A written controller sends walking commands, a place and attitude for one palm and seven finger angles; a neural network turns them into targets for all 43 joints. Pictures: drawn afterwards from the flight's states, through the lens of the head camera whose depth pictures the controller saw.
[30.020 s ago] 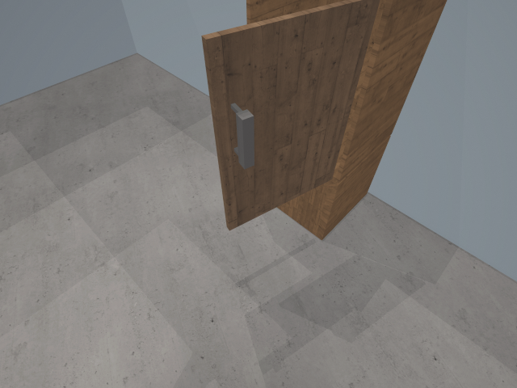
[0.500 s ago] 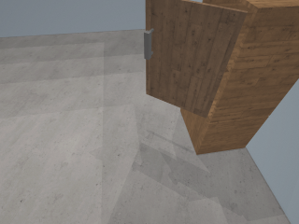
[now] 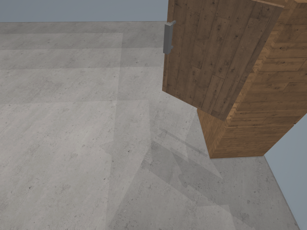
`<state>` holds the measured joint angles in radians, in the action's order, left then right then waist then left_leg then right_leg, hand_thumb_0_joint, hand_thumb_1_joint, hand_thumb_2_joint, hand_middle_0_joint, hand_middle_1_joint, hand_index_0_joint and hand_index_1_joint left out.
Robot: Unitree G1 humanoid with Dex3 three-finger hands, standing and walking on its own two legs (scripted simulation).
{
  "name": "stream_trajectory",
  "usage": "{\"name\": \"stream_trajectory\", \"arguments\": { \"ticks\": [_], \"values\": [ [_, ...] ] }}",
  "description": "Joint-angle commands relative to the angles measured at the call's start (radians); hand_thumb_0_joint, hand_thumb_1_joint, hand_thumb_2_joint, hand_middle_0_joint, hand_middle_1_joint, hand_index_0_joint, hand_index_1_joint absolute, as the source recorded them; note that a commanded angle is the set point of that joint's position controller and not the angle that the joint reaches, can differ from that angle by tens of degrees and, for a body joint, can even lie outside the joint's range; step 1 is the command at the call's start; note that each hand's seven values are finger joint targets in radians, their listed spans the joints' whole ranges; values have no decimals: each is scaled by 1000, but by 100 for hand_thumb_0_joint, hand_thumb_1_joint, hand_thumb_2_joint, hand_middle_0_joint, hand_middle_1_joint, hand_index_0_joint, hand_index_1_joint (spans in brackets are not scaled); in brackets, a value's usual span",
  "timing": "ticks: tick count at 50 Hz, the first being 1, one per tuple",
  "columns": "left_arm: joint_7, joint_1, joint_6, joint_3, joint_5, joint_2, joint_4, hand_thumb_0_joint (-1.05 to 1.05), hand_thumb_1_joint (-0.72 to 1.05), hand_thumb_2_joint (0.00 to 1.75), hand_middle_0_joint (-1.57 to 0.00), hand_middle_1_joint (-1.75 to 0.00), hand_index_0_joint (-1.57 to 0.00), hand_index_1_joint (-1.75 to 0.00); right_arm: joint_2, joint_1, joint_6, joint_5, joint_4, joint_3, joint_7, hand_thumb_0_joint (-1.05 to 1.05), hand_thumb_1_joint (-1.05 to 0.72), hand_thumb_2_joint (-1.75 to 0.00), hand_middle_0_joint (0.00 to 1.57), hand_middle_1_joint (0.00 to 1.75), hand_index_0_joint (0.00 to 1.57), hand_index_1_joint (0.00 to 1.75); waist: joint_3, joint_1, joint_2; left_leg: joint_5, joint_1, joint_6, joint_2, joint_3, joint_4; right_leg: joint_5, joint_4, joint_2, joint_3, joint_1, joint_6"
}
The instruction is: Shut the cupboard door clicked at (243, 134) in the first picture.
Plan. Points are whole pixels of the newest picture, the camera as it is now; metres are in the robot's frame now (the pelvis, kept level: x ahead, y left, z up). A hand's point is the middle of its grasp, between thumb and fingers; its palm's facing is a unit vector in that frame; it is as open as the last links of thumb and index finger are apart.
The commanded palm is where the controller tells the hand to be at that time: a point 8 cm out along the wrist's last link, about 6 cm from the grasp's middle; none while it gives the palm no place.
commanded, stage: walk to a spot facing it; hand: left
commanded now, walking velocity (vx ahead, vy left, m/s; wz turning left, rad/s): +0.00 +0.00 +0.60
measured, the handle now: (170, 37) +0.90 -0.04 +0.04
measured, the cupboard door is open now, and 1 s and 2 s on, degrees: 51 51 51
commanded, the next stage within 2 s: turn to face it in 1.58 s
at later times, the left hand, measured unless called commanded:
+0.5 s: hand out of the picture +0.04 +0.26 -0.15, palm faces +0.30 -0.91 -0.28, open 7.4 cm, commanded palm none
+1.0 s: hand out of the picture -0.14 +0.20 -0.19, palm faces +0.66 -0.72 -0.22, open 7.4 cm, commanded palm none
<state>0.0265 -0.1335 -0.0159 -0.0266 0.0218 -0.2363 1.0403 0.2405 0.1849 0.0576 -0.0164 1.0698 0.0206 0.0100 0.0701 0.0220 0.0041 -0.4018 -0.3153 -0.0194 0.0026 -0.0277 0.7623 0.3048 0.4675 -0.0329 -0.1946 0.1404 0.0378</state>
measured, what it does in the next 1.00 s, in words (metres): steps on the spot, turning left: right foot, then left foot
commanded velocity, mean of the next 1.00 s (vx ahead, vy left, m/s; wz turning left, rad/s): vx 0.10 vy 0.00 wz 0.59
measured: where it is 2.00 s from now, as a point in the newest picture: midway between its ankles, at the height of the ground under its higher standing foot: outside the picture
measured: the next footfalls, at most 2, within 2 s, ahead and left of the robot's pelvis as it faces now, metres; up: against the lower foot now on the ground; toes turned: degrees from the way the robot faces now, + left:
right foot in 0.56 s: +0.06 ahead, -0.10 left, +0.00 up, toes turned +21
left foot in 0.96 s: -0.06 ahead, +0.14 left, +0.00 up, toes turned +46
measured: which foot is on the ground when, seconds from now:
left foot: down 0.00-0.56, up 0.58-0.94, down 0.96-1.00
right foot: down 0.00-0.18, up 0.20-0.54, down 0.56-0.96, up 0.98-1.00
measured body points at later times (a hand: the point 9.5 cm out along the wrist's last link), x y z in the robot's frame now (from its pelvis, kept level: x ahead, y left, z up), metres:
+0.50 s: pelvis -0.01 +0.02 +0.00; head +0.04 +0.03 +0.44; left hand +0.02 +0.31 -0.13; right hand +0.09 -0.21 -0.15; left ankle +0.01 +0.14 -0.74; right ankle +0.02 -0.12 -0.70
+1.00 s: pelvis -0.01 +0.04 -0.02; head +0.01 +0.08 +0.43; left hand -0.17 +0.24 -0.17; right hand +0.24 -0.10 -0.14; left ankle -0.09 +0.11 -0.74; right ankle +0.03 -0.12 -0.72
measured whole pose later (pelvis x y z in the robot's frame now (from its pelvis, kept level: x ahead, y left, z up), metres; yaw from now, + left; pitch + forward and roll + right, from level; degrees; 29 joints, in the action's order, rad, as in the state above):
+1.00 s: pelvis -0.01 +0.04 -0.02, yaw +40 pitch +1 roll +1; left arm -0.01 -0.32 -0.02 -0.08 0.03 -0.25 0.94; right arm 0.23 0.17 0.02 -0.03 0.90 0.06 -0.04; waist 0.07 -0.01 -0.08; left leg -0.33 -0.29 0.01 0.02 -0.11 0.61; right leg 0.47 0.76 -0.20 -0.21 0.25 -0.06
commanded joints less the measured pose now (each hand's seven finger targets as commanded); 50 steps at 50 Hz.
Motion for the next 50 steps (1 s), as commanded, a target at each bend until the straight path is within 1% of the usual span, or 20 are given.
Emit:
{"name": "stream_trajectory", "arguments": {
  "ticks": [1, 6, 7, 8, 9, 11, 16, 23, 26, 27, 28, 29, 31, 34, 41, 46, 47, 48, 49, 50],
  "values": [
    [20, -32, 9, -58, 11, -203, -87, 0, 90, 90, -20, -30, -20, -30, 74, -2, -4, 7, -112, 38, -9, 0, -90, -90, 20, 30, 20, 30, -5, -11, -100, -123, -134, -18, 83, 13, 208, -541, -101, -384, 140, -17, 161],
    [7, -51, 3, -72, 3, -199, -119, 0, 90, 90, -20, -30, -20, -30, 53, 82, -11, -3, -128, 42, -27, 0, -90, -90, 20, 30, 20, 30, -32, 17, -94, 153, 51, -16, 57, -93, -119, -338, 66, -319, 4, 88, 39],
    [3, -62, -3, -71, -2, -177, -127, 0, 90, 90, -20, -30, -20, -30, 82, 139, -16, -6, -120, 51, -29, 0, -90, -90, 20, 30, 20, 30, -59, 38, 26, 327, 143, 4, 81, -31, -214, -207, 182, -276, -27, 161, -10],
    [0, -101, -13, -65, -10, -114, -148, 0, 90, 90, -20, -30, -20, -30, 170, 176, -25, -13, -126, 72, -24, 0, -90, -90, 20, 30, 20, 30, -82, 41, 311, 551, 180, 102, 271, 304, -347, 149, 378, -140, -63, 299, -91],
    [3, -19, -17, -51, -5, -97, -198, 0, 90, 90, -20, -30, -20, -30, 236, 234, -28, -15, -119, 90, -10, 0, -90, -90, 20, 30, 20, 30, -81, 89, 363, 614, 162, 210, 401, 509, -447, 416, 583, -60, 56, 366, -101],
    [-1, 34, -22, -63, 1, -82, -223, 0, 90, 90, -20, -30, -20, -30, 219, 208, -37, -21, -129, 93, 5, 0, -90, -90, 20, 30, 20, 30, -81, 62, 200, 287, 83, 203, 353, 478, -496, 260, 707, -77, 176, 418, -74],
    [-10, -27, -8, -65, -2, -67, -193, 0, 90, 90, -20, -30, -20, -30, 163, 128, -54, -16, -157, 71, 24, 0, -90, -90, 20, 30, 20, 30, -179, 16, 86, 497, 196, 168, 243, 339, -410, 101, 634, -44, 213, 415, -105],
    [-4, -34, -16, -57, -6, -57, -222, 0, 90, 90, -20, -30, -20, -30, 175, 87, -28, -22, -175, 88, 12, 0, -90, -90, 20, 30, 20, 30, -135, 9, 175, 382, 79, 169, 193, 384, -427, 133, 305, 22, 182, 236, -96],
    [2, -151, -12, -69, -8, -89, -195, 0, 90, 90, -20, -30, -20, -30, 162, 15, -16, -12, -207, 96, 4, 0, -90, -90, 20, 30, 20, 30, -122, -51, 159, 207, -110, 113, 122, 370, -392, -16, 41, 41, 162, -12, -82],
    [6, -186, -6, -81, -1, -138, -192, 0, 90, 90, -20, -30, -20, -30, 126, 10, -11, -5, -219, 96, -4, 0, -90, -90, 20, 30, 20, 30, -121, -66, 46, 50, -229, 61, 49, 324, -314, 38, -100, -46, 245, -114, -51],
    [13, -182, 2, -101, 18, -231, -210, 0, 90, 90, -20, -30, -20, -30, 62, 26, -11, 2, -239, 90, -7, 0, -90, -90, 20, 30, 20, 30, -105, -75, -245, -117, -386, -16, -90, 163, -36, 232, -274, -316, 574, -143, 50],
    [18, -108, -3, -92, 13, -259, -234, 0, 90, 90, -20, -30, -20, -30, 103, 11, -11, -8, -244, 101, -11, 0, -90, -90, 20, 30, 20, 30, -60, -59, -268, -170, -332, -26, -82, 105, 260, 230, -316, -475, 644, 62, 123],
    [19, 24, 8, -73, 7, -160, -267, 0, 90, 90, -20, -30, -20, -30, 84, 53, 7, -19, -214, 100, -23, 0, -90, -90, 20, 30, 20, 30, 1, 23, -187, -57, -301, -17, -24, 130, 474, 160, -279, -356, 483, 204, 101],
    [12, 34, 22, -59, 7, -122, -262, 0, 90, 90, -20, -30, -20, -30, 67, 73, 3, -8, -209, 88, -40, 0, -90, -90, 20, 30, 20, 30, 3, 49, -175, 35, -293, -43, 6, 57, 465, -206, -164, -259, 226, 121, 70],
    [-1, -197, 37, -89, 11, -184, -185, 0, 90, 90, -20, -30, -20, -30, 50, -93, -20, -7, -265, 58, -47, 0, -90, -90, 20, 30, 20, 30, -75, -77, -192, -60, -259, -39, 34, -54, 95, -275, -128, -339, 195, -162, 87],
    [-23, -184, 41, -103, 8, -211, -169, 0, 90, 90, -20, -30, -20, -30, 60, -14, -51, -6, -248, 53, -50, 0, -90, -90, 20, 30, 20, 30, -86, -33, -157, 4, 46, 2, 1, -129, -246, -89, -29, -341, 113, -19, 38],
    [-28, -166, 38, -100, -1, -196, -174, 0, 90, 90, -20, -30, -20, -30, 101, 80, -59, -6, -221, 65, -46, 0, -90, -90, 20, 30, 20, 30, -125, 24, -49, 67, 248, 22, 6, -86, -359, -53, 128, -296, 36, 109, -13],
    [-39, -152, 33, -89, -8, -123, -207, 0, 90, 90, -20, -30, -20, -30, 222, 191, -64, -16, -195, 96, -34, 0, -90, -90, 20, 30, 20, 30, -167, 86, 268, 24, 448, 123, 244, 279, -442, 150, 422, -155, -62, 376, -91],
    [-43, -6, 35, -60, 5, -91, -283, 0, 90, 90, -20, -30, -20, -30, 280, 314, -64, -18, -161, 107, -21, 0, -90, -90, 20, 30, 20, 30, -128, 150, 350, 140, 534, 224, 396, 502, -489, 332, 628, -80, 24, 639, -104],
    [-44, 70, 38, -59, 8, -102, -308, 0, 90, 90, -20, -30, -20, -30, 273, 346, -64, -17, -135, 103, -11, 0, -90, -90, 20, 30, 20, 30, -92, 156, 225, 226, 503, 262, 430, 482, -487, 287, 693, -116, 122, 699, -85]
  ]
}}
